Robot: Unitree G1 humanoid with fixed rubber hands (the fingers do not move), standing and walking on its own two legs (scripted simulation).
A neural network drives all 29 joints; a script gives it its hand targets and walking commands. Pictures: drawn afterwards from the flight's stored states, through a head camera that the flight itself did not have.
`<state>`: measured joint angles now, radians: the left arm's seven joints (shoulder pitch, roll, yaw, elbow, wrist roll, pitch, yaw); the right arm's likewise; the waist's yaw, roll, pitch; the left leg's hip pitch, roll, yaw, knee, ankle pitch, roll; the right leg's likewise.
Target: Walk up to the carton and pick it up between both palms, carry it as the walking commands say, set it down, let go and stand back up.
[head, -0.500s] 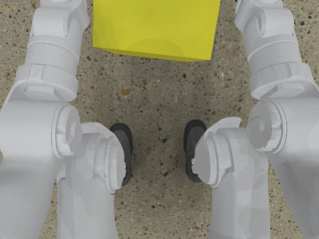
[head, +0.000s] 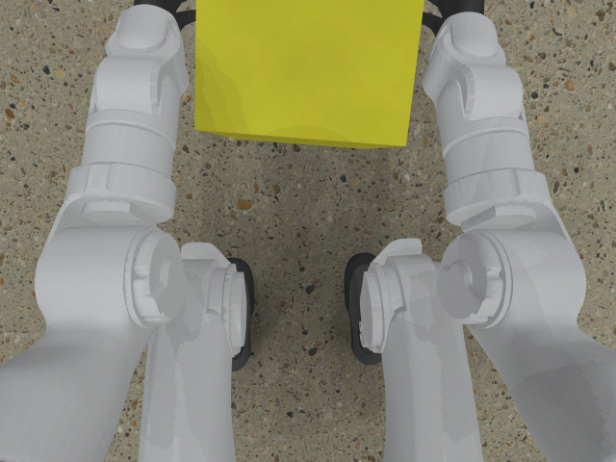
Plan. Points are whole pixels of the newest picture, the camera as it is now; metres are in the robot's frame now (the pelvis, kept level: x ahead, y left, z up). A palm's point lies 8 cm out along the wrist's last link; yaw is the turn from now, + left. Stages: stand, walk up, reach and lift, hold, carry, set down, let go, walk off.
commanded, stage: reach and lift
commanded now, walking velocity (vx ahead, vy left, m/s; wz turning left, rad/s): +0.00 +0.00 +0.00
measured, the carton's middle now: (310, 11) +0.58 -0.02 -0.21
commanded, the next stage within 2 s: none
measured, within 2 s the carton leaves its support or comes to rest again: neither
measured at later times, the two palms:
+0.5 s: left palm out of the picture +0.54 +0.13 -0.07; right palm (492, 2) +0.53 -0.16 -0.06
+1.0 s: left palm out of the picture +0.52 +0.13 +0.01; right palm out of the picture +0.51 -0.16 +0.02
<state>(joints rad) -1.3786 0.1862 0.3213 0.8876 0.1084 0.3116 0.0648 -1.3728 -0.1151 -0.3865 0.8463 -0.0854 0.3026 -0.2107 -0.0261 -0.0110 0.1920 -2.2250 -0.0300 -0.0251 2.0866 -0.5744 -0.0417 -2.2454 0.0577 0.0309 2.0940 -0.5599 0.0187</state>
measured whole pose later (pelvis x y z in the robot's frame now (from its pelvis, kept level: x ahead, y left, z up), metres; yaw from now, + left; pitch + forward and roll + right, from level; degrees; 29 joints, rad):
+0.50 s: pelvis +0.01 +0.01 +0.04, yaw +0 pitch +44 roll +0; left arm -1.25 0.09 0.37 0.77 0.18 0.36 0.06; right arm -1.23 -0.04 -0.48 0.72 -0.16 0.35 -0.16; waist -0.03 -0.01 0.02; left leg -2.17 -0.05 -0.03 1.94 -0.55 -0.03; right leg -2.17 0.05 0.04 1.95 -0.55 0.03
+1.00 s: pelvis +0.00 +0.01 +0.09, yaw +0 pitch +44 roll +0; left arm -1.15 0.03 0.41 0.72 0.24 0.41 0.05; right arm -1.14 0.01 -0.52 0.67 -0.23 0.40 -0.13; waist -0.03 -0.01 -0.08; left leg -2.04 -0.04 -0.03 1.79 -0.51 -0.03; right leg -2.04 0.05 0.04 1.79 -0.51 0.03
